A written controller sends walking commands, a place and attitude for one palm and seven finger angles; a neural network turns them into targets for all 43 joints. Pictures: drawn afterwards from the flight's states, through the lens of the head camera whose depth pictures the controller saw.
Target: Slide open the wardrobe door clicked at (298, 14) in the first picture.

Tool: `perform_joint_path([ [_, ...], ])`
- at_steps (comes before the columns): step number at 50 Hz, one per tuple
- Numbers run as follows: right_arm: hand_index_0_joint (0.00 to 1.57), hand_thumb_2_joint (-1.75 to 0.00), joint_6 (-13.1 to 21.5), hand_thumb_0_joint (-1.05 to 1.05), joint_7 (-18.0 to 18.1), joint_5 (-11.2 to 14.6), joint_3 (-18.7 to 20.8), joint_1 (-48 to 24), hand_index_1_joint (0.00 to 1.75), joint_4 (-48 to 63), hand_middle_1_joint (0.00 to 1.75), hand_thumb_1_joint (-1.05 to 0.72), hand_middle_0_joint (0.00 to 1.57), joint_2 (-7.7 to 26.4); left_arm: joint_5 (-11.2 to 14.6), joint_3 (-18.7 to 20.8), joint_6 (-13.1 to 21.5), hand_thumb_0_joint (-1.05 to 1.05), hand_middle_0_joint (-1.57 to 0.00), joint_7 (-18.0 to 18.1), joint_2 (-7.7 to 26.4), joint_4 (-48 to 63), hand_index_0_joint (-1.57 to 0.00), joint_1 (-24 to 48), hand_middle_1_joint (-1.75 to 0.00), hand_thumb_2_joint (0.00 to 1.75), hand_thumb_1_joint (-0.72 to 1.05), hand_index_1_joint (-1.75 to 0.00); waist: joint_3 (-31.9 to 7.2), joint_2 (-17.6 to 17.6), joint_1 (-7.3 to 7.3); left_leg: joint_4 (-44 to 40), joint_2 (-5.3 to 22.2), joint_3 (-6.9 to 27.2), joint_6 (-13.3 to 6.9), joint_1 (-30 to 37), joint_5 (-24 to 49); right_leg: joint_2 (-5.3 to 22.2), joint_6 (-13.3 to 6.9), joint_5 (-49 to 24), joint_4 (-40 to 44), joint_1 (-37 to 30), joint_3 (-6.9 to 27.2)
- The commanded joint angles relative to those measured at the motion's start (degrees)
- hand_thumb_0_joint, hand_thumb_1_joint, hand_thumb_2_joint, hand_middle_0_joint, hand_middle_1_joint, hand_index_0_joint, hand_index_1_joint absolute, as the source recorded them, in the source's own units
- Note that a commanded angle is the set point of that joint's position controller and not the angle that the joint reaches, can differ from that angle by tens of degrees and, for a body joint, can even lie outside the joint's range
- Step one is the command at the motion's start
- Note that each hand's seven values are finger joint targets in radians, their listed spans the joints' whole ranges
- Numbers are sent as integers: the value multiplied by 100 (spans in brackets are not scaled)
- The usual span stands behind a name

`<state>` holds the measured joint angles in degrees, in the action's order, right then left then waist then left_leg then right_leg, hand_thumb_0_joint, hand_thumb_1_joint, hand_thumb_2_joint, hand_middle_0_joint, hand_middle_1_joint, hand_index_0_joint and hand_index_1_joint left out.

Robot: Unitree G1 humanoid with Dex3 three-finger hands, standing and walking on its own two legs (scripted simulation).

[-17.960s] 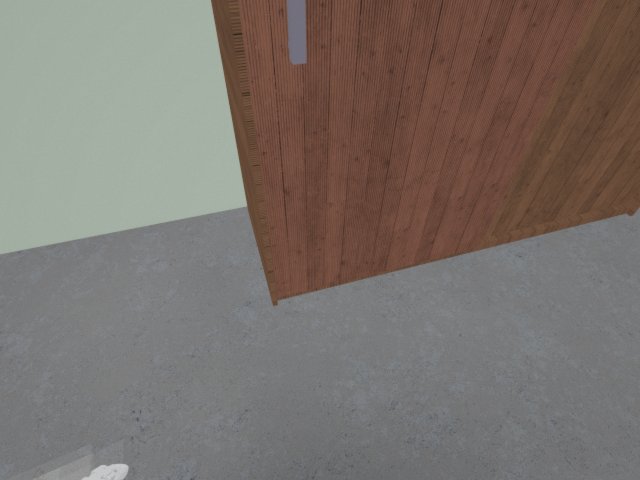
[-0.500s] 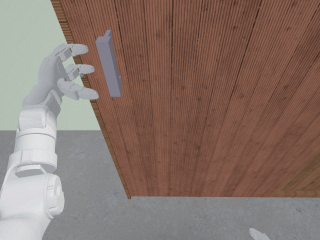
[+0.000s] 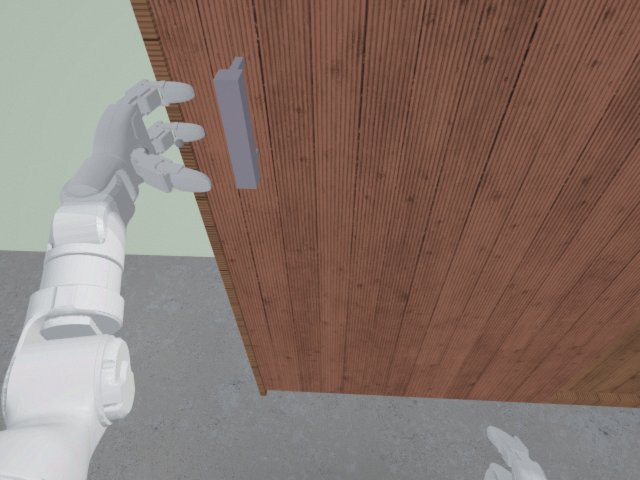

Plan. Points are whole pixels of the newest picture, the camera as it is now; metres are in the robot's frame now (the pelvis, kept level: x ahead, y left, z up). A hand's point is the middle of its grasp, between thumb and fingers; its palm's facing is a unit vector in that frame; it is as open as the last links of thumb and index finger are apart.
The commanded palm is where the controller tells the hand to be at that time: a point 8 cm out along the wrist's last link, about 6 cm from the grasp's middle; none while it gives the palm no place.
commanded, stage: feel for the door with the fingertips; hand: left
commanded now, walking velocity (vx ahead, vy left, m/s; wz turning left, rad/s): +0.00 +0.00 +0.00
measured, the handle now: (243, 124) +0.49 +0.12 +0.22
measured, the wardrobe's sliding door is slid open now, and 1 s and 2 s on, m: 0.00 0.00 0.00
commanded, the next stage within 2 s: slide the fingers in behind the handle in 0.82 s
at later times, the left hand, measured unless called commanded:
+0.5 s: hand (217, 143) +0.44 +0.14 +0.22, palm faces -0.03 -1.00 +0.00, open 14.0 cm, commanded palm +0.41 +0.20 +0.22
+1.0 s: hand (216, 136) +0.45 +0.15 +0.22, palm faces +0.00 -1.00 -0.01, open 13.6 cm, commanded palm +0.43 +0.20 +0.22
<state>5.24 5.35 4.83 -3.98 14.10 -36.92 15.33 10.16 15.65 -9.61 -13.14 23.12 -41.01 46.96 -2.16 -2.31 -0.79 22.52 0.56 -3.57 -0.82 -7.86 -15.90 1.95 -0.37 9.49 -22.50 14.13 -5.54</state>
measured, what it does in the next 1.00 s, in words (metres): stands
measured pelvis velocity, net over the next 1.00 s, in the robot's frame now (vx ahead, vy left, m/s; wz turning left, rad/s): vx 0.00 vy -0.01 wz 0.00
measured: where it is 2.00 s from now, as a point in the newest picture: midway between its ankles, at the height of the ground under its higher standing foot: outside the picture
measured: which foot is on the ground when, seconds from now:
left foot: down 0.00-1.00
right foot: down 0.00-1.00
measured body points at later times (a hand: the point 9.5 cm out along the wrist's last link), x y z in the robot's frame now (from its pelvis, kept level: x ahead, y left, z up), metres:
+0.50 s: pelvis +0.00 +0.00 +0.00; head +0.00 -0.01 +0.45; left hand +0.43 +0.20 +0.22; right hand +0.14 -0.24 -0.11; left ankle -0.05 +0.11 -0.74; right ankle +0.02 -0.12 -0.74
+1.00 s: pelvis +0.00 -0.01 +0.00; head +0.00 -0.02 +0.45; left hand +0.44 +0.20 +0.23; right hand +0.11 -0.26 -0.11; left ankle -0.05 +0.11 -0.74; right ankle +0.02 -0.12 -0.74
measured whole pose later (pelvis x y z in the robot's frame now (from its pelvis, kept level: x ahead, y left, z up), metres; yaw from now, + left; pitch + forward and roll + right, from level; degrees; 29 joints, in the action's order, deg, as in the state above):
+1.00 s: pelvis +0.00 -0.01 +0.00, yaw +0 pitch +2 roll +0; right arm 3.7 5.3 4.0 -3.1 16.0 -39.0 15.3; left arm 8.5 13.4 -8.6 -8.5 19.7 -47.2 53.1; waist -1.8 -2.1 -1.5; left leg 22.4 0.8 -3.3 -0.5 -8.8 -15.4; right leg 1.6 -0.8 9.1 -22.4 15.0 -5.7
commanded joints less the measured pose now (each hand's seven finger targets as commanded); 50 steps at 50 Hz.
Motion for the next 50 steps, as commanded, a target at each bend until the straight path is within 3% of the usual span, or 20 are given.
perform_joint_path([
  [1,20,-90,273,0,24,0,315,-219,30,702,30,-90,20,739,88,329,409,0,-30,11,1308,1279,-30,2710,-120,30,-50,-120,-1703,159,-8,-200,8,351,-86,153,1863,-82,-196,-1618,-18,-1057,293],
  [4,20,-90,233,0,26,-13,319,-186,30,730,30,-90,20,770,90,463,381,0,-30,13,1468,1331,-30,2606,-120,30,-50,-120,-1689,267,25,-248,9,335,-95,48,1864,-79,-184,-1661,-12,-1169,290],
  [7,20,-90,232,0,31,5,341,-213,30,731,30,-90,20,764,89,277,359,0,-30,16,1270,1407,-30,2671,-120,30,-50,-120,-1587,132,-28,-242,21,326,-107,121,1757,-86,-179,-1486,38,-1013,290],
  [10,20,-90,314,0,20,-10,342,-214,30,731,30,-90,20,708,152,-13,417,0,-30,48,875,1978,-30,3038,-120,30,-50,-120,-1885,-181,-92,-187,6,367,-72,412,1987,-110,-200,-1598,11,-997,285],
  [12,20,-90,308,0,18,-34,352,-206,30,679,30,-90,20,741,165,199,383,0,-30,134,1036,1876,-30,2757,-120,30,-50,-120,-1805,98,-12,-216,19,392,-65,353,2039,-131,-201,-1564,24,-1050,241],
  [14,20,-90,310,0,3,-24,332,-226,30,641,30,-90,20,701,162,-42,297,0,-30,186,715,1889,-30,2850,-120,30,-50,-120,-1701,-75,-56,-215,18,381,-43,328,2028,-127,-200,-1566,4,-948,239],
  [17,20,-90,247,0,-11,-48,349,-235,30,594,30,-90,20,733,81,189,156,0,-30,363,912,1656,-30,2574,-120,30,-50,-120,-1579,232,37,-254,7,364,-60,152,1897,-129,-188,-1472,40,-1015,232],
  [20,20,-90,232,0,-33,-53,334,-299,30,644,30,-90,20,662,37,-116,138,0,-30,488,513,1906,-30,2815,-120,30,-50,-120,-1696,166,-6,-246,10,366,-55,232,1956,-121,-189,-1526,-26,-1004,248],
  [21,20,-90,239,0,-45,-66,339,-299,30,638,30,-90,20,647,25,-56,151,0,-30,543,552,2010,-30,2916,-120,30,-50,-120,-1741,53,6,-224,8,360,-41,276,2041,-119,-198,-1605,-34,-1022,252],
  [24,20,-90,184,0,-60,-90,337,-373,30,703,30,-90,20,622,18,185,150,0,-30,635,710,2127,-30,2576,-120,30,-50,-120,-1965,331,121,-200,4,312,-61,274,2299,-113,-179,-1943,-85,-1332,272],
  [27,20,-90,78,0,-23,-84,329,-357,30,641,30,-90,20,660,-96,184,42,0,-30,691,817,1678,-30,2662,-120,30,-50,-120,-1495,446,53,-275,4,289,-85,53,1928,-111,-157,-1662,3,-1136,269],
  [33,20,-90,74,0,3,-76,319,-359,30,728,30,-90,20,584,-70,-121,174,0,-30,643,517,1946,-30,3125,-120,30,-50,-120,-1937,167,-34,-181,-11,274,-91,346,2182,-105,-169,-1942,-45,-1241,323],
  [34,20,-90,85,0,3,-83,315,-336,30,678,30,-90,20,581,-47,-106,186,0,-30,621,510,1858,-30,3177,-120,30,-50,-120,-1875,121,-47,-168,-21,263,-84,329,2188,-108,-174,-2006,-35,-1224,317],
  [36,20,-90,70,0,10,-68,319,-294,30,624,30,-90,20,609,-33,-136,142,0,-30,582,463,1485,-30,3095,-120,30,-50,-120,-1696,415,-79,-180,-13,277,-92,216,2023,-125,-161,-1883,-26,-1120,287],
  [39,20,-90,46,0,39,-70,314,-206,30,539,30,-90,20,651,-95,-51,121,0,-30,614,662,1001,-30,3298,-120,30,-50,-120,-1442,359,-127,-237,-39,307,-105,23,1597,-108,-153,-1465,56,-938,303],
  [43,20,-90,77,0,57,-97,330,-75,30,515,30,-90,20,670,-143,-63,354,0,-30,631,777,873,-30,3819,-120,30,-50,-120,-1673,327,-212,-221,-58,323,-132,22,1574,-80,-138,-1453,57,-1007,335],
  [46,20,-90,131,0,44,-92,332,3,30,477,30,-90,20,659,-131,-18,511,0,-30,567,809,692,-30,3831,-120,30,-50,-120,-1757,270,-188,-189,-70,290,-133,6,1588,-90,-145,-1545,31,-1046,354],
  [47,20,-90,129,0,46,-93,354,30,30,481,30,-90,20,698,-137,77,561,0,-30,558,947,550,-30,3745,-120,30,-50,-120,-1713,434,-172,-204,-63,318,-143,-36,1583,-93,-144,-1501,44,-1084,336],
  [49,20,-90,172,0,36,-82,350,36,30,484,30,-90,20,684,-109,157,657,0,-30,510,1010,595,-30,3698,-120,30,-50,-120,-1774,295,-119,-216,-65,289,-140,-37,1536,-98,-159,-1488,48,-1131,368],
  [50,20,-90,190,0,23,-81,341,32,30,509,30,-90,20,679,-93,33,685,0,-30,471,855,670,-30,3663,-120,30,-50,-120,-1808,201,-121,-216,-69,277,-138,-10,1585,-99,-168,-1540,27,-1130,369],
])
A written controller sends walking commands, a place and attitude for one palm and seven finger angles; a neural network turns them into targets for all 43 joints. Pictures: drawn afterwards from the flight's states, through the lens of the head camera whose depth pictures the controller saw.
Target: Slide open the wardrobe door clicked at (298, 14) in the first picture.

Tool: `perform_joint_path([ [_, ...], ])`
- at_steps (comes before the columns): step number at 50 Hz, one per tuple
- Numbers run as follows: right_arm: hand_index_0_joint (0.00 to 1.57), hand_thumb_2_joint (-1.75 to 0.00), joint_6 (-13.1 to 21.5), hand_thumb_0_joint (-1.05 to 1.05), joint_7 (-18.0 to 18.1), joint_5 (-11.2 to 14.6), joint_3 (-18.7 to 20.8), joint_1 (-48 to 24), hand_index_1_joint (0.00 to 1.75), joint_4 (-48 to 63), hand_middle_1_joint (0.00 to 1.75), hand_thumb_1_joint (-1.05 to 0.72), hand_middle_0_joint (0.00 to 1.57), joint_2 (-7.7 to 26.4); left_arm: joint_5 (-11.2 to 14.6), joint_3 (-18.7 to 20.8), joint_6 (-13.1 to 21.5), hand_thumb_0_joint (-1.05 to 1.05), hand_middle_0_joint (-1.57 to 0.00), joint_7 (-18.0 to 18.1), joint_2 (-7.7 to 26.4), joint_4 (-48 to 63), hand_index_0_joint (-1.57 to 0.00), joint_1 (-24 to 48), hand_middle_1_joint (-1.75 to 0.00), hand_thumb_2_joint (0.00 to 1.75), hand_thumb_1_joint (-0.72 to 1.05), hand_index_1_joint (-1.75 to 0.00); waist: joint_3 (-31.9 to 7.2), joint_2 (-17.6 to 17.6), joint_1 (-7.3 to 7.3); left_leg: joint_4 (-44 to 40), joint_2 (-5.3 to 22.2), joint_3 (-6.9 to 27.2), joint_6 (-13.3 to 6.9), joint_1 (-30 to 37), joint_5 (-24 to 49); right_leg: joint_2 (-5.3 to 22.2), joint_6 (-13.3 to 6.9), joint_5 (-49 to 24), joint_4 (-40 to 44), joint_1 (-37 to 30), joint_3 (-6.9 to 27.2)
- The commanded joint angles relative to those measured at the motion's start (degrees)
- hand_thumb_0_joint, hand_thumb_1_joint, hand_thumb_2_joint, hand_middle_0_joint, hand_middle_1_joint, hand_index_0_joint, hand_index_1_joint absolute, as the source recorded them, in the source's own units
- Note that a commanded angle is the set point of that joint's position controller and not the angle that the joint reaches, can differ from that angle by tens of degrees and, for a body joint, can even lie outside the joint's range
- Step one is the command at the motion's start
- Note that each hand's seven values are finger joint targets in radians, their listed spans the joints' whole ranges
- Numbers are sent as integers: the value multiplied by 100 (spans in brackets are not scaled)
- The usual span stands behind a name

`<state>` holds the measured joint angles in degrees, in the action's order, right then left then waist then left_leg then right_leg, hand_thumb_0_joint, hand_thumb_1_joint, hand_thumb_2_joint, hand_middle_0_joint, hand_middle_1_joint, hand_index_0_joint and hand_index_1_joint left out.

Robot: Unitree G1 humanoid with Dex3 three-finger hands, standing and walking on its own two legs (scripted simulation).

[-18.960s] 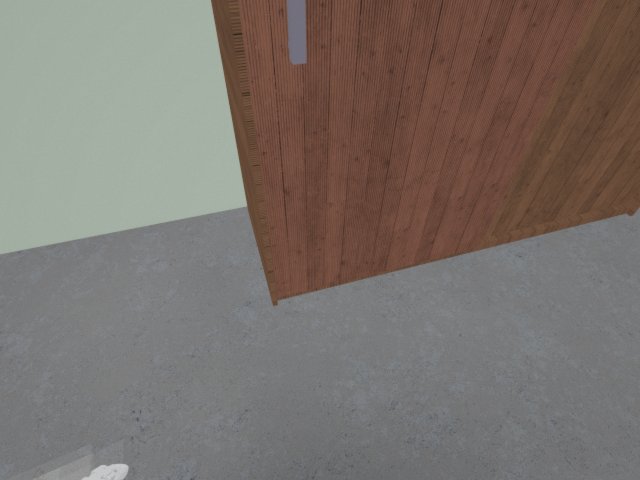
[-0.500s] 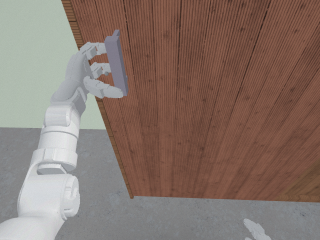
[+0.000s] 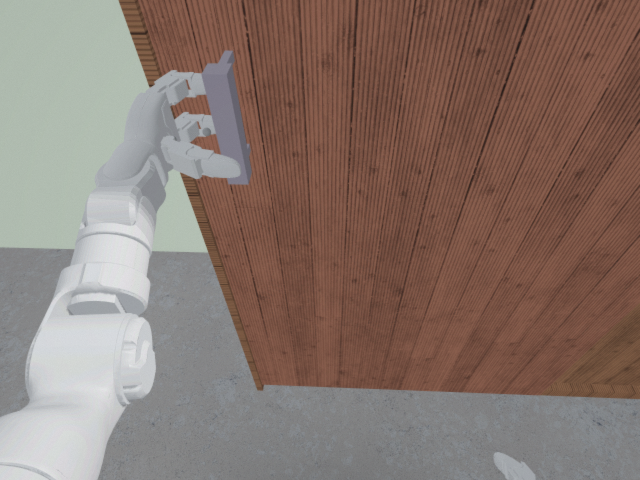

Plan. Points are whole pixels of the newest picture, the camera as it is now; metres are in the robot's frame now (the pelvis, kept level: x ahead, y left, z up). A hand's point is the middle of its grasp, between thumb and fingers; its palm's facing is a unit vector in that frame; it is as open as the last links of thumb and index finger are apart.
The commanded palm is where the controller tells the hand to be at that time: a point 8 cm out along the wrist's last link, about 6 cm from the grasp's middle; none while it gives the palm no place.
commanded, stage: slide the fingers in behind the handle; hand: left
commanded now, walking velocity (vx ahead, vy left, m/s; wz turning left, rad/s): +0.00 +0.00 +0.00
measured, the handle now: (233, 119) +0.49 +0.13 +0.22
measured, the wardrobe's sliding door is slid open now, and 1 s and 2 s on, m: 0.00 0.00 0.00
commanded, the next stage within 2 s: grip the handle and tug to test in 1.74 s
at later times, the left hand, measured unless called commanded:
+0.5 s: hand (210, 139) +0.44 +0.14 +0.23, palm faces -0.03 -1.00 +0.00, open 14.0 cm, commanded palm +0.41 +0.19 +0.22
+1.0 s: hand (238, 137) +0.45 +0.11 +0.22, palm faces -0.04 -1.00 -0.01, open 14.0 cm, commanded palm +0.42 +0.16 +0.22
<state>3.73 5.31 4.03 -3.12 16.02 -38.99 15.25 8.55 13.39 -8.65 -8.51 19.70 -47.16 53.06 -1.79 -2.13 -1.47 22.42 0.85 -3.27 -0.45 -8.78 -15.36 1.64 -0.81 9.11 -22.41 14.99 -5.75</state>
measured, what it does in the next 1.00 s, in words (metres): stands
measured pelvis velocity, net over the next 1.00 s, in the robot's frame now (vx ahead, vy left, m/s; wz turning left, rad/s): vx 0.00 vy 0.00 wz -0.01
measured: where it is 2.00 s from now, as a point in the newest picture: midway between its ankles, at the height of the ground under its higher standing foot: outside the picture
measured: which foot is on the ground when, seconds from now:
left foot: down 0.00-1.00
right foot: down 0.00-1.00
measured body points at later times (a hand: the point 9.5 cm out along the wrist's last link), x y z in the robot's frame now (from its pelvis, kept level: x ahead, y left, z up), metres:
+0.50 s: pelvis +0.00 +0.00 +0.00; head -0.01 -0.01 +0.45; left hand +0.43 +0.20 +0.23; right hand +0.12 -0.24 -0.11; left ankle -0.04 +0.11 -0.74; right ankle +0.03 -0.11 -0.74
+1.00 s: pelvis +0.00 +0.00 +0.00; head +0.01 -0.01 +0.45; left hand +0.44 +0.17 +0.23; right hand +0.14 -0.24 -0.11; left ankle -0.04 +0.11 -0.74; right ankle +0.03 -0.11 -0.74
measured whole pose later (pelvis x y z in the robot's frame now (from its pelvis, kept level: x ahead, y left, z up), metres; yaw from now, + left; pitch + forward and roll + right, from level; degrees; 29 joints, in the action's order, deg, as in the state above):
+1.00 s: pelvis +0.00 +0.00 +0.00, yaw +0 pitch +1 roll +0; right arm 2.5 4.5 3.6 -3.4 14.0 -38.4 14.0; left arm 8.9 9.4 -12.8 -3.2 13.1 -37.0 49.4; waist -1.7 -2.3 -0.4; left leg 21.7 0.7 -3.6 -0.5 -7.3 -15.5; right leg 1.7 -0.6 9.4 -22.2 13.9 -5.3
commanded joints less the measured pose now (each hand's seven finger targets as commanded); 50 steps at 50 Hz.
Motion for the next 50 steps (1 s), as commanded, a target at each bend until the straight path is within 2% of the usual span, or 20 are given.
perform_joint_path([
  [1,20,-90,363,0,22,17,259,-170,30,711,30,-90,20,683,87,191,613,0,-30,-20,1117,1313,-30,3058,-120,30,-50,-120,-1775,198,-67,-221,-91,245,-165,70,1490,-75,-123,-1465,34,-1179,373],
  [4,20,-90,404,0,15,7,283,-160,30,738,30,-90,20,730,120,454,658,0,-30,-35,1404,1402,-30,2888,-120,30,-50,-120,-1845,281,9,-267,-78,244,-179,50,1441,-84,-117,-1400,59,-1273,386],
  [7,20,-90,407,0,9,18,283,-210,30,789,30,-90,20,742,63,396,638,0,-30,-49,1415,1480,-30,2694,-120,30,-50,-120,-1753,165,36,-327,-73,243,-174,17,1360,-69,-118,-1256,97,-1262,377],
  [9,20,-90,425,0,7,33,285,-206,30,779,30,-90,20,747,109,470,582,0,-30,-39,1455,1498,-30,2641,-120,30,-50,-120,-1667,385,13,-352,-63,228,-196,-53,1189,-92,-88,-1130,155,-1228,402],
  [10,20,-90,434,0,15,37,282,-220,30,794,30,-90,20,747,115,467,553,0,-30,-57,1448,1526,-30,2610,-120,30,-50,-120,-1679,323,29,-363,-62,219,-194,-57,1172,-84,-97,-1113,147,-1236,404],
  [14,20,-90,485,0,16,47,280,-285,30,828,30,-90,20,714,132,265,512,0,-30,-56,1213,1889,-30,2701,-120,30,-50,-120,-1700,-2,0,-348,-59,249,-171,144,1227,-105,-124,-1043,174,-1095,392],
  [16,20,-90,519,0,-6,39,279,-329,30,841,30,-90,20,701,196,130,492,0,-30,-44,979,2126,-30,2683,-120,30,-50,-120,-1809,28,-1,-343,-57,256,-149,232,1366,-119,-132,-1164,142,-1133,367],
  [17,20,-90,517,0,2,21,309,-329,30,847,30,-90,20,718,199,251,484,0,-30,-18,1087,2143,-30,2534,-120,30,-50,-120,-1887,199,34,-322,-50,284,-157,301,1520,-123,-130,-1256,134,-1198,341],
  [19,20,-90,530,0,-25,23,284,-402,30,848,30,-90,20,679,219,99,418,0,-30,4,848,2379,-30,2511,-120,30,-50,-120,-1909,58,46,-303,-54,263,-133,346,1659,-124,-138,-1416,93,-1201,344],
  [22,20,-90,452,0,-33,17,285,-458,30,795,30,-90,20,701,176,194,214,0,-30,124,892,2080,-30,2172,-120,30,-50,-120,-1560,376,84,-368,-45,285,-133,171,1414,-130,-116,-1105,159,-1069,305],
  [25,20,-90,394,0,-40,18,246,-535,30,803,30,-90,20,649,114,69,87,0,-30,242,771,2272,-30,2428,-120,30,-50,-120,-1525,194,37,-348,-58,261,-128,172,1419,-106,-118,-1166,135,-1032,329],
  [27,20,-90,370,0,-45,-7,269,-567,30,852,30,-90,20,637,89,83,109,0,-30,320,760,2490,-30,2451,-120,30,-50,-120,-1769,216,93,-319,-55,283,-115,308,1655,-112,-130,-1332,87,-1160,317],
  [30,20,-90,358,0,-53,-10,245,-628,30,863,30,-90,20,558,129,-116,95,0,-30,352,427,2661,-30,2492,-120,30,-50,-120,-1878,252,55,-233,-55,277,-100,436,1873,-115,-132,-1584,12,-1173,318],
  [33,20,-90,268,0,-38,-17,213,-657,30,825,30,-90,20,584,118,-31,-42,0,-30,416,497,2275,-30,2339,-120,30,-50,-120,-1568,499,67,-306,-54,272,-113,203,1612,-102,-104,-1397,73,-1141,300],
  [34,20,-90,247,0,-35,-26,213,-649,30,813,30,-90,20,578,85,22,-76,0,-30,447,565,2258,-30,2426,-120,30,-50,-120,-1529,422,54,-291,-67,259,-123,176,1572,-96,-103,-1385,79,-1109,324],
  [39,20,-90,189,0,-21,-45,199,-674,30,882,30,-90,20,526,34,-57,-18,0,-30,547,485,2398,-30,2715,-120,30,-50,-120,-1778,289,70,-249,-79,265,-124,270,1682,-82,-124,-1488,32,-1226,351],
  [40,20,-90,189,0,-15,-47,200,-649,30,853,30,-90,20,526,36,-76,0,0,-30,540,468,2335,-30,2716,-120,30,-50,-120,-1793,427,42,-245,-69,274,-120,279,1723,-92,-122,-1529,16,-1241,331],
  [43,20,-90,200,0,-24,-49,214,-644,30,887,30,-90,20,522,64,-161,80,0,-30,505,347,2450,-30,2670,-120,30,-50,-120,-1935,220,72,-207,-81,258,-115,349,1922,-89,-133,-1726,-25,-1330,332],
  [46,20,-90,201,0,-45,-44,230,-615,30,845,30,-90,20,513,74,-314,20,0,-30,510,100,2361,-30,2627,-120,30,-50,-120,-1855,402,22,-190,-67,256,-115,346,1917,-108,-115,-1741,-34,-1224,306],
  [50,20,-90,158,0,-43,-59,239,-562,30,801,30,-90,20,534,19,-132,-52,0,-30,631,314,2292,-30,2674,-120,30,-50,-120,-1842,363,56,-222,-82,264,-112,234,1845,-101,-118,-1654,-20,-1276,302],
])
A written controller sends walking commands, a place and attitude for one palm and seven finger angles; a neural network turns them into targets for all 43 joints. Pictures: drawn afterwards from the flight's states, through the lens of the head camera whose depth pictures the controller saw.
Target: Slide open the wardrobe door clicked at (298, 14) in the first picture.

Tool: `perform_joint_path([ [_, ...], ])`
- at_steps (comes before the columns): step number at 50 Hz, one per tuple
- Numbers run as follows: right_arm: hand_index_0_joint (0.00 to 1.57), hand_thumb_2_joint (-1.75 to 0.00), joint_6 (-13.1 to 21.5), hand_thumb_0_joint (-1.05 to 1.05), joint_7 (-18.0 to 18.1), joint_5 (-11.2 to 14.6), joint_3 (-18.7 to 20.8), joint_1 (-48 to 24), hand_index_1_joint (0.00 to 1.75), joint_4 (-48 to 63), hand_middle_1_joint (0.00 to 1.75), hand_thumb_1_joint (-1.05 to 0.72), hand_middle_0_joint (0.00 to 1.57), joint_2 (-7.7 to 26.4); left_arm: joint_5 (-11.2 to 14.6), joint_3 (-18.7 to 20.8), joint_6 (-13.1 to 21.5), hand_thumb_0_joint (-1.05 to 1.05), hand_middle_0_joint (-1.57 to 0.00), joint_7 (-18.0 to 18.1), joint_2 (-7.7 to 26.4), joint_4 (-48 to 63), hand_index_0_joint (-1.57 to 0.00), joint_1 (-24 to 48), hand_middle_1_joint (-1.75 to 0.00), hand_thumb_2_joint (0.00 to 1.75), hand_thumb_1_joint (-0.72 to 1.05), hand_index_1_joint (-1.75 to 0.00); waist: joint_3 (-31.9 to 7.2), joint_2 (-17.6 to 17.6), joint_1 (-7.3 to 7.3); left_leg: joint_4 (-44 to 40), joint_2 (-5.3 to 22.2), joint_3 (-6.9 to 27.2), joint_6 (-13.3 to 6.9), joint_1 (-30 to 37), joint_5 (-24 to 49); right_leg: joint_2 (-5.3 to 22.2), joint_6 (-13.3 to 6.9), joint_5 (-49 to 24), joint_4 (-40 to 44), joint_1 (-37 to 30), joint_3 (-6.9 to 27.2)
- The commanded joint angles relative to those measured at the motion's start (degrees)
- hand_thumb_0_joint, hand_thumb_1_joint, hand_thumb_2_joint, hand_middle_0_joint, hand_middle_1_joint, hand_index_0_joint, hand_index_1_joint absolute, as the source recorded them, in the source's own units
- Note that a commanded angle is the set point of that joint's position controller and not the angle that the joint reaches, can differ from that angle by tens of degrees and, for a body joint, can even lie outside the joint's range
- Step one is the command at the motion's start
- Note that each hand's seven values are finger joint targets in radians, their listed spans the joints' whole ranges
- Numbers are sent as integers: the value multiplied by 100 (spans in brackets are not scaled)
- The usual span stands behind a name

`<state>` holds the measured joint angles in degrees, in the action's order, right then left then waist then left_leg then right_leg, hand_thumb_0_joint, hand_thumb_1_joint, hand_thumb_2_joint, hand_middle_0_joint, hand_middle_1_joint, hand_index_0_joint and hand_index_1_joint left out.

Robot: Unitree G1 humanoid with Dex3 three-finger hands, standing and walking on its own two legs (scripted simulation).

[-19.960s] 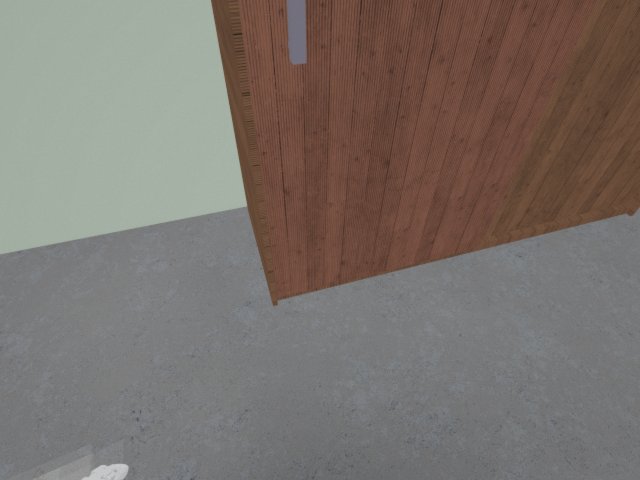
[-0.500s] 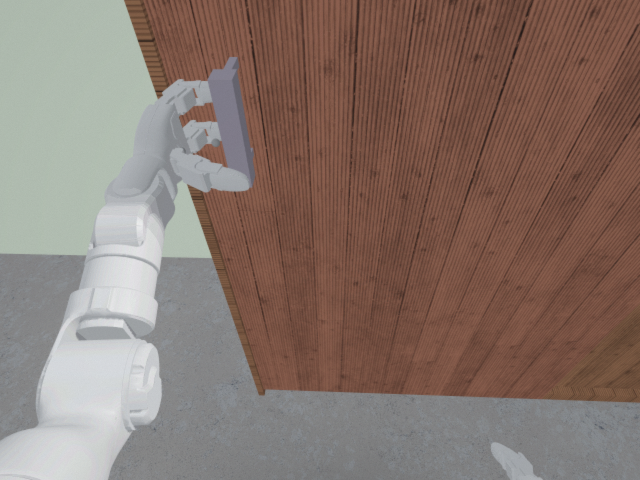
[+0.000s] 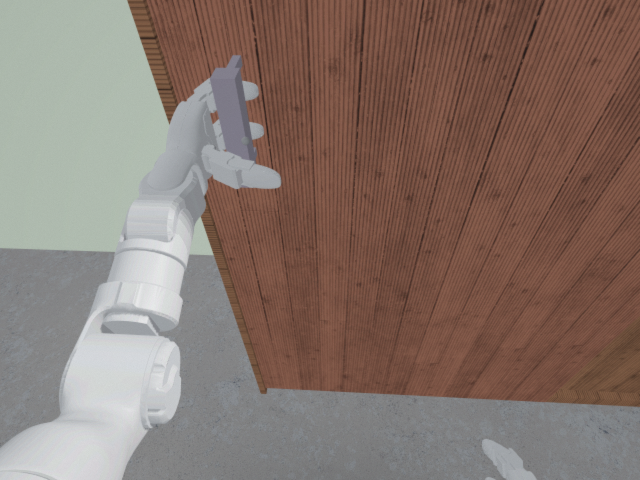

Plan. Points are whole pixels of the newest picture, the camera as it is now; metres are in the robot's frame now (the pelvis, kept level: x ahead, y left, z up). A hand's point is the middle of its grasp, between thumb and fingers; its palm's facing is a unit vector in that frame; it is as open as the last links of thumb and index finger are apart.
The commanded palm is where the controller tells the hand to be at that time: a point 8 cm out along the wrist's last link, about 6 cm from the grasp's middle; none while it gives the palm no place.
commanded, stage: slide the fingers in behind the handle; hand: left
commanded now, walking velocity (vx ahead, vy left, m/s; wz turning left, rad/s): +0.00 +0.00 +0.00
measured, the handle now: (241, 123) +0.49 +0.13 +0.22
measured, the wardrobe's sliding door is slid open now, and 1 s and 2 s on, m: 0.00 0.00 0.00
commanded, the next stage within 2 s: grip the handle and tug to test in 0.74 s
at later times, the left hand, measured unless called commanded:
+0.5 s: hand (252, 141) +0.44 +0.10 +0.22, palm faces -0.01 -1.00 -0.01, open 14.0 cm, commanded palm +0.41 +0.15 +0.22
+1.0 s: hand (249, 141) +0.44 +0.11 +0.22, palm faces -0.02 -1.00 -0.01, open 13.4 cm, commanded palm +0.41 +0.16 +0.22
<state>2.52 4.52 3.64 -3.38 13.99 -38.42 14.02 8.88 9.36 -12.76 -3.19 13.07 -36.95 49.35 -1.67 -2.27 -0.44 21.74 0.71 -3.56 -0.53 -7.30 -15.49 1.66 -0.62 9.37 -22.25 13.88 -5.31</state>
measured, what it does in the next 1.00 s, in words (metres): stands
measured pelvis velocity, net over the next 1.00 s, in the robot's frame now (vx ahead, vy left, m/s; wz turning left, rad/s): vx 0.00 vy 0.00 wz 0.00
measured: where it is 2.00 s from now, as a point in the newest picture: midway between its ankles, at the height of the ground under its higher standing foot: outside the picture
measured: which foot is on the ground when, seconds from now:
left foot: down 0.00-1.00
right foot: down 0.00-1.00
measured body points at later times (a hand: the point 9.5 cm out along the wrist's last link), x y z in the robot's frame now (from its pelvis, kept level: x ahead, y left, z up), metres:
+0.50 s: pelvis +0.00 +0.00 +0.00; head +0.00 -0.02 +0.45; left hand +0.44 +0.16 +0.22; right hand +0.14 -0.24 -0.11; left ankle -0.05 +0.11 -0.74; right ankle +0.02 -0.11 -0.74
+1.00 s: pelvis +0.00 +0.00 +0.00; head +0.00 -0.01 +0.45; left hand +0.44 +0.16 +0.22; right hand +0.13 -0.24 -0.11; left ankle -0.05 +0.11 -0.74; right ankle +0.02 -0.11 -0.74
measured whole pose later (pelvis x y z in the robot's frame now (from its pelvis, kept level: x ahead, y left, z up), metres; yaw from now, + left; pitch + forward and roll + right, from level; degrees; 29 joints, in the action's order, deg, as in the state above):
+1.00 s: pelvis +0.00 +0.00 +0.00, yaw +0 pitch +1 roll +0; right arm 2.3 4.6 3.5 -3.2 13.9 -38.7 13.8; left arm 8.4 8.9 -13.2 -1.1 12.3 -37.0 49.4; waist -1.9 -2.1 -0.8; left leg 21.6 0.7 -3.8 -0.7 -7.1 -15.3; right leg 1.6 -0.5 8.8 -21.7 13.7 -5.0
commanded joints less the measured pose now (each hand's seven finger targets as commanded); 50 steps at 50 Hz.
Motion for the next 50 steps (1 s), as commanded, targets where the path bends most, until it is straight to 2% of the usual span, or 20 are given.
perform_joint_path([
  [1,20,-90,279,0,29,-14,257,-393,30,744,30,-90,20,631,-23,147,361,0,-30,118,832,1318,-30,3107,-120,30,-50,-120,-1801,264,-69,-136,-71,266,-109,119,1840,-105,-136,-1671,-26,-1100,274],
  [3,20,-90,302,0,24,-38,277,-398,30,790,30,-90,20,633,-3,132,454,0,-30,180,800,1615,-30,3207,-120,30,-50,-120,-2042,250,-38,-141,-56,307,-94,252,2040,-112,-148,-1762,-63,-1206,257],
  [4,20,-90,307,0,22,-47,289,-373,30,761,30,-90,20,631,11,283,457,0,-30,204,904,1542,-30,3046,-120,30,-50,-120,-2053,462,-5,-122,-51,295,-104,223,2079,-122,-143,-1841,-69,-1281,254],
  [6,20,-90,311,0,17,-36,284,-396,30,769,30,-90,20,627,17,100,451,0,-30,160,696,1618,-30,2981,-120,30,-50,-120,-2029,559,-27,-122,-53,262,-118,205,2119,-125,-132,-1967,-86,-1320,254],
  [8,20,-90,310,0,22,-29,287,-408,30,745,30,-90,20,629,11,-41,437,0,-30,158,583,1589,-30,3073,-120,30,-50,-120,-1869,377,-85,-135,-50,267,-112,245,2023,-121,-126,-1818,-30,-1170,245],
  [10,20,-90,294,0,28,-31,271,-408,30,697,30,-90,20,629,2,143,352,0,-30,213,759,1409,-30,3024,-120,30,-50,-120,-1727,390,-62,-161,-72,261,-119,127,1763,-124,-121,-1625,18,-1106,267],
  [13,20,-90,312,0,43,-18,269,-414,30,693,30,-90,20,623,-41,-196,349,0,-30,231,472,1422,-30,3295,-120,30,-50,-120,-1640,309,-168,-197,-57,303,-118,164,1627,-117,-119,-1393,63,-971,252],
  [18,20,-90,338,0,57,-35,268,-388,30,673,30,-90,20,631,-2,-23,405,0,-30,230,647,1329,-30,3330,-120,30,-50,-120,-1848,338,-127,-167,-73,299,-120,204,1692,-114,-126,-1486,39,-1066,271],
  [21,20,-90,368,0,33,-31,263,-396,30,667,30,-90,20,598,4,-134,450,0,-30,205,474,1340,-30,3275,-120,30,-50,-120,-1867,359,-128,-125,-72,293,-105,234,1801,-124,-133,-1616,-8,-1049,262],
  [27,20,-90,336,0,33,-51,275,-405,30,699,30,-90,20,652,-9,184,522,0,-30,213,851,1282,-30,3085,-120,30,-50,-120,-1909,517,-25,-162,-71,290,-120,139,1860,-111,-129,-1701,0,-1243,262],
  [30,20,-90,332,0,20,-29,254,-449,30,734,30,-90,20,594,-20,31,482,0,-30,191,645,1396,-30,3073,-120,30,-50,-120,-1849,370,-46,-154,-69,270,-111,142,1858,-113,-140,-1709,-21,-1180,269],
  [32,20,-90,294,0,23,-39,272,-440,30,735,30,-90,20,644,-52,190,443,0,-30,217,844,1309,-30,2909,-120,30,-50,-120,-1824,386,4,-192,-61,284,-97,130,1891,-115,-146,-1657,-1,-1216,248],
  [33,20,-90,296,0,16,-26,252,-475,30,760,30,-90,20,614,-20,14,426,0,-30,200,647,1426,-30,3034,-120,30,-50,-120,-1807,276,-37,-187,-59,276,-96,136,1854,-104,-142,-1629,3,-1165,258],
  [36,20,-90,279,0,39,-25,247,-458,30,726,30,-90,20,635,-3,248,346,0,-30,223,888,1255,-30,3027,-120,30,-50,-120,-1701,588,-33,-214,-68,275,-123,-11,1566,-115,-119,-1441,59,-1152,273],
  [39,20,-90,297,0,44,-41,261,-450,30,764,30,-90,20,613,-42,186,436,0,-30,241,845,1497,-30,3154,-120,30,-50,-120,-1868,283,-23,-202,-61,294,-109,146,1733,-104,-148,-1493,30,-1168,281],
  [42,20,-90,269,0,50,-36,272,-428,30,735,30,-90,20,656,-34,254,424,0,-30,220,933,1257,-30,2935,-120,30,-50,-120,-1803,464,-10,-212,-56,288,-101,87,1758,-113,-141,-1522,45,-1217,259],
  [44,20,-90,290,0,40,-25,263,-451,30,762,30,-90,20,618,-14,78,423,0,-31,188,706,1396,-31,3037,-121,34,-41,-121,-1803,336,-37,-195,-53,282,-102,133,1756,-113,-144,-1534,26,-1139,270],
  [47,20,-90,254,0,54,-31,278,-429,30,735,30,-90,20,656,-45,280,368,0,-32,212,965,1212,-32,2899,-123,40,-27,-123,-1776,408,-6,-201,-57,273,-110,87,1719,-117,-137,-1474,56,-1158,268],
  [49,20,-90,283,0,48,-27,260,-413,30,729,30,-90,20,631,-41,-18,384,0,-33,205,655,1337,-33,3194,-125,44,-17,-125,-1671,335,-106,-221,-45,305,-99,89,1666,-117,-142,-1413,60,-1039,260],
  [50,20,-90,299,0,43,-38,275,-390,30,723,30,-90,20,627,-21,111,389,0,-34,221,733,1352,-34,3118,-125,46,-13,-125,-1790,387,-70,-179,-46,299,-105,146,1784,-128,-147,-1543,31,-1083,263],
])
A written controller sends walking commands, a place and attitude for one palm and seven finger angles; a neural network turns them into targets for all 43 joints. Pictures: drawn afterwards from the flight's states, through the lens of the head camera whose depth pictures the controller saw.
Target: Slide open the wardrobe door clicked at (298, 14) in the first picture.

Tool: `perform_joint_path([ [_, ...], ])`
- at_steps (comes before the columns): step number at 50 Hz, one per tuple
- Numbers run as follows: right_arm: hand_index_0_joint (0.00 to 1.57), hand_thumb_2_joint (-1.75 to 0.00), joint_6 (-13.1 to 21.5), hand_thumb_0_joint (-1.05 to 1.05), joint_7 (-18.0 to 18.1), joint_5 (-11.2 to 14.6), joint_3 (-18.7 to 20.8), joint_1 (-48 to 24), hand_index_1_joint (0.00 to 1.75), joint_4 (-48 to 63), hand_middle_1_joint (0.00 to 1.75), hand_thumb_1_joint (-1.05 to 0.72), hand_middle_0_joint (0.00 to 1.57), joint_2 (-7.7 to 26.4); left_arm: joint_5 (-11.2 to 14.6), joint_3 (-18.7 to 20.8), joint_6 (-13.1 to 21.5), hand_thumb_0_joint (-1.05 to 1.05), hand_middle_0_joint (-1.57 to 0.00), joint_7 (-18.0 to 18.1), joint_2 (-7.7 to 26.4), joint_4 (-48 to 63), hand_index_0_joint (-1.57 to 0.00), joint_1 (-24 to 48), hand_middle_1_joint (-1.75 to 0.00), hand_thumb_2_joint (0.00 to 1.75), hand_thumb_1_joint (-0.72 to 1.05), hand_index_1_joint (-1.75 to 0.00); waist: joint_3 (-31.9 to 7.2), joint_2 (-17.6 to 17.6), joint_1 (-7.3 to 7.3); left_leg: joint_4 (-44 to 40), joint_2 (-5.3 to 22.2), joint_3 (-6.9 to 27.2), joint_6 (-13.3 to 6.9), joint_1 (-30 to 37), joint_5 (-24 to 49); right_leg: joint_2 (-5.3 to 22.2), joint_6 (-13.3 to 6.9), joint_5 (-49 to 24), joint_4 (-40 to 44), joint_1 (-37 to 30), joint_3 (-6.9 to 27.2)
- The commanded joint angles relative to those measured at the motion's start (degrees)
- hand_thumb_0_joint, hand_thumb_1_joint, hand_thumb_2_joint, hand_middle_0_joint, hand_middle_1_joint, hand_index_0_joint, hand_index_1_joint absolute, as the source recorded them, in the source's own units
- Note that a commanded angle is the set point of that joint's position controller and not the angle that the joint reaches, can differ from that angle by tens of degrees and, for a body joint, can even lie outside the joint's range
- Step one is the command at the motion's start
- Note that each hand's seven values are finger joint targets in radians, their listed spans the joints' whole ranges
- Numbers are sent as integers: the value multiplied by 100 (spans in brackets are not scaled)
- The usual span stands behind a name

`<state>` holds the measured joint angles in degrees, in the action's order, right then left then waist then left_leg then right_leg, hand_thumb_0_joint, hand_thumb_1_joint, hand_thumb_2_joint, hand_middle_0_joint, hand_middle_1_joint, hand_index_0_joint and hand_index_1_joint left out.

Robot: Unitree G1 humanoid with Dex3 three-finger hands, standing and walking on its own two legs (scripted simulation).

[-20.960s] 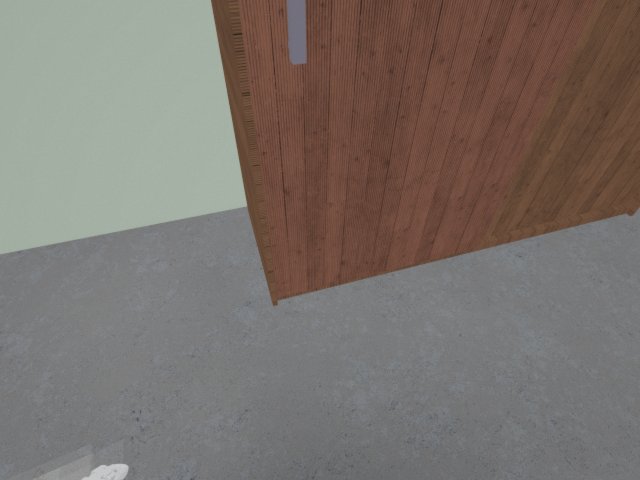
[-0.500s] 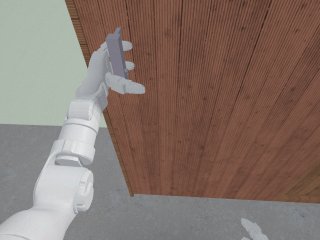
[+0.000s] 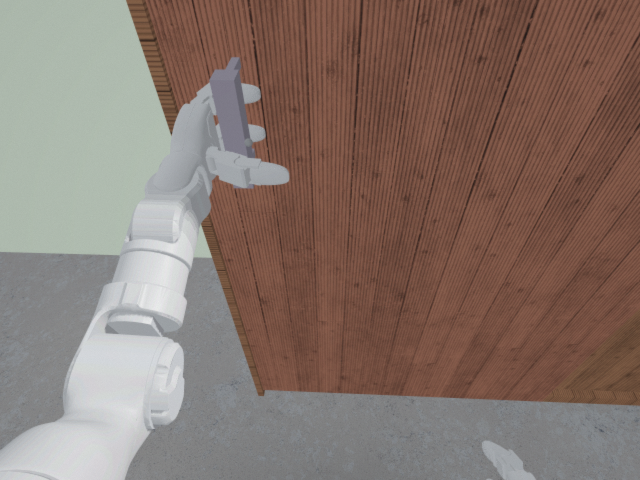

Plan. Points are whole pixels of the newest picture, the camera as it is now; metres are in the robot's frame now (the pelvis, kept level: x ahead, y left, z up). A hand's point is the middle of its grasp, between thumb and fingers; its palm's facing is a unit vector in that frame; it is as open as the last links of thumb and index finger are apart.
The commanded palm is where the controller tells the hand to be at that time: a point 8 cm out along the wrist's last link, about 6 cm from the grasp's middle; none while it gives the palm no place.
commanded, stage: grip the handle and tug to test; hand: left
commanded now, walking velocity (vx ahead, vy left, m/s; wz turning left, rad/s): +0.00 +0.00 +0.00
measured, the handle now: (239, 124) +0.49 +0.13 +0.22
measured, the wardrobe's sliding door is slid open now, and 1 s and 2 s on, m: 0.00 0.00 0.00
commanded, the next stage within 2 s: tug the door sideways, standing still in 1.26 s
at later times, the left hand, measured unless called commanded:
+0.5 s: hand (245, 144) +0.43 +0.11 +0.22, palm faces -0.01 -1.00 -0.01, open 6.1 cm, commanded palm +0.41 +0.16 +0.22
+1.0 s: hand (246, 145) +0.43 +0.11 +0.22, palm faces +0.00 -1.00 -0.01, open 6.1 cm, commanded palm +0.40 +0.16 +0.22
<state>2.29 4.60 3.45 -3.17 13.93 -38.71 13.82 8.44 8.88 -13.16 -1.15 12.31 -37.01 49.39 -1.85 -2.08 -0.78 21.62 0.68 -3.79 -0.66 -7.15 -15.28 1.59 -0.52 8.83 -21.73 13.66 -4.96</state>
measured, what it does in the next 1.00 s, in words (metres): stands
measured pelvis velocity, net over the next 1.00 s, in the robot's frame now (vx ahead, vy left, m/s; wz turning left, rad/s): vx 0.00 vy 0.00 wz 0.00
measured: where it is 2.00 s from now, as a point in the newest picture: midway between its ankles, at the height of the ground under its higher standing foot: outside the picture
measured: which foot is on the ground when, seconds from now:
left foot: down 0.00-1.00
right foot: down 0.00-1.00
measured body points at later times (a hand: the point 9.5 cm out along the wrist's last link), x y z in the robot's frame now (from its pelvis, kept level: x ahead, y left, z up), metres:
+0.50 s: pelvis +0.00 +0.00 +0.00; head -0.01 -0.02 +0.45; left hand +0.43 +0.16 +0.23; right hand +0.14 -0.24 -0.10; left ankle -0.04 +0.11 -0.74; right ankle +0.03 -0.12 -0.74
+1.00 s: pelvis +0.00 +0.00 +0.00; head -0.01 -0.02 +0.45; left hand +0.43 +0.16 +0.23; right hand +0.13 -0.24 -0.11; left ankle -0.04 +0.11 -0.74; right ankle +0.03 -0.12 -0.74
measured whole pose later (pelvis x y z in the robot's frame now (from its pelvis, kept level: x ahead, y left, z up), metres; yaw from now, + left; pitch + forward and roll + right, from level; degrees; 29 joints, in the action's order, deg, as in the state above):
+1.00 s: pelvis +0.00 +0.00 +0.00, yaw +0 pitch +0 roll +0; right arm 2.7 4.6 3.5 -3.2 14.0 -38.8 13.9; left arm 8.8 9.3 -12.8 -1.1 12.6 -36.2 48.2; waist -1.9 -2.3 -0.7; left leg 21.4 0.9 -3.7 -0.4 -7.0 -14.8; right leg 1.3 -0.9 8.4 -21.5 13.5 -4.9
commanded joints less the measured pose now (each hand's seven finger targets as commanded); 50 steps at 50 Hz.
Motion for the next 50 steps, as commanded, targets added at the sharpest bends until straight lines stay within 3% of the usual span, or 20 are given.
perform_joint_path([
  [1,20,-90,319,0,32,-29,258,-379,30,765,30,-90,20,660,41,345,437,0,-35,30,999,1407,-35,3024,-126,48,-8,-126,-1951,395,33,-157,-54,308,-87,125,1807,-117,-157,-1565,-40,-1193,244],
  [2,20,-90,300,0,43,-36,268,-417,30,807,30,-90,20,691,38,445,469,0,-35,30,1146,1475,-35,2917,-127,50,-3,-127,-2016,406,83,-175,-62,302,-86,131,1926,-109,-155,-1649,-43,-1326,237],
  [6,20,-90,310,0,7,-10,256,-453,30,817,30,-90,20,637,36,183,434,0,-37,-27,816,1592,-37,2828,-129,58,15,-129,-1832,296,22,-156,-46,259,-89,118,1890,-114,-151,-1695,-34,-1199,238],
  [7,20,-90,282,0,20,-18,278,-426,30,812,30,-90,20,688,8,315,430,0,-38,-10,1008,1521,-38,2748,-130,60,20,-130,-1850,452,53,-188,-40,297,-77,115,1943,-118,-157,-1668,-26,-1274,202],
  [9,20,-90,290,0,8,-3,261,-504,30,836,30,-90,20,644,61,297,369,0,-38,-27,900,1622,-38,2644,-131,64,29,-131,-1809,415,72,-176,-44,269,-92,124,1864,-121,-154,-1631,-15,-1229,223],
  [11,20,-90,275,0,20,5,244,-511,30,798,30,-90,20,652,54,157,288,0,-40,-47,806,1543,-40,2788,-133,68,39,-133,-1599,417,-12,-215,-46,281,-91,43,1632,-118,-143,-1411,35,-1082,220],
  [15,20,-90,274,0,48,-9,226,-530,30,798,30,-90,20,649,58,265,263,0,-42,4,939,1530,-42,2871,-135,76,57,-135,-1626,465,7,-214,-59,302,-103,29,1527,-114,-138,-1296,55,-1096,231],
  [18,20,-90,291,0,52,-7,232,-544,30,826,30,-90,20,627,44,195,347,0,-43,13,900,1698,-43,2965,-137,82,71,-137,-1767,225,6,-188,-61,299,-95,138,1650,-102,-151,-1363,39,-1129,247],
  [21,20,-90,300,0,57,-11,229,-515,30,779,30,-90,20,650,78,251,346,0,-44,-13,940,1524,-44,2912,-139,88,85,-139,-1761,538,-13,-189,-56,294,-104,89,1616,-117,-137,-1416,37,-1152,242],
  [22,20,-90,287,0,59,-16,242,-518,30,810,30,-90,20,674,61,244,380,0,-45,-17,957,1545,-45,2888,-140,90,90,-140,-1779,387,21,-222,-52,309,-82,113,1677,-107,-151,-1401,37,-1188,234],
  [23,20,-90,301,0,52,-4,217,-557,30,827,30,-90,20,637,83,115,383,0,-45,-40,797,1558,-45,2953,-140,90,90,-140,-1724,269,-2,-211,-57,303,-86,124,1621,-106,-151,-1364,37,-1112,243],
  [32,20,-90,280,0,77,-4,233,-527,30,799,30,-90,20,668,25,324,398,0,-45,-11,1069,1306,-45,2864,-140,90,90,-140,-1671,487,18,-233,-59,291,-115,18,1515,-99,-126,-1294,80,-1164,255],
  [34,20,-90,308,0,73,-6,221,-499,30,775,30,-90,20,647,24,162,424,0,-45,-17,921,1455,-45,3172,-140,90,90,-140,-1670,273,-46,-211,-69,299,-111,42,1482,-92,-138,-1271,75,-1079,265],
  [37,20,-90,319,0,70,-7,249,-489,30,784,30,-90,20,660,5,205,442,0,-45,4,949,1371,-45,3027,-140,90,90,-140,-1741,293,-10,-200,-65,307,-110,103,1563,-104,-141,-1284,56,-1087,251],
  [39,20,-90,345,0,57,-2,231,-459,30,752,30,-90,20,629,10,-6,469,0,-45,-8,737,1431,-45,3218,-140,90,90,-140,-1714,290,-79,-194,-60,328,-100,112,1552,-106,-147,-1289,45,-1026,234],
  [41,20,-90,363,0,53,-18,243,-428,30,738,30,-90,20,649,25,152,488,0,-45,7,881,1395,-45,3166,-140,90,90,-140,-1812,476,-53,-187,-58,321,-116,90,1523,-114,-136,-1293,42,-1080,250],
  [44,20,-90,371,0,51,-12,229,-477,30,779,30,-90,20,646,49,74,525,0,-45,-49,807,1507,-45,3138,-140,90,90,-140,-1826,332,-33,-209,-67,309,-112,102,1510,-98,-140,-1293,57,-1123,262],
  [47,20,-90,341,0,54,5,245,-530,30,812,30,-90,20,676,44,284,492,0,-45,-67,1009,1357,-45,2721,-140,90,90,-140,-1747,435,77,-240,-55,296,-117,26,1521,-102,-144,-1269,59,-1208,249],
  [48,20,-90,353,0,41,6,221,-546,30,822,30,-90,20,647,63,107,493,0,-45,-85,822,1507,-45,2854,-140,90,90,-140,-1687,233,21,-247,-64,294,-109,42,1474,-93,-147,-1231,71,-1137,255],
  [50,20,-90,365,0,24,4,247,-542,30,842,30,-90,20,653,94,206,478,0,-45,-81,848,1636,-45,2645,-140,90,90,-140,-1833,448,68,-223,-50,285,-115,85,1566,-111,-150,-1354,39,-1231,252],
])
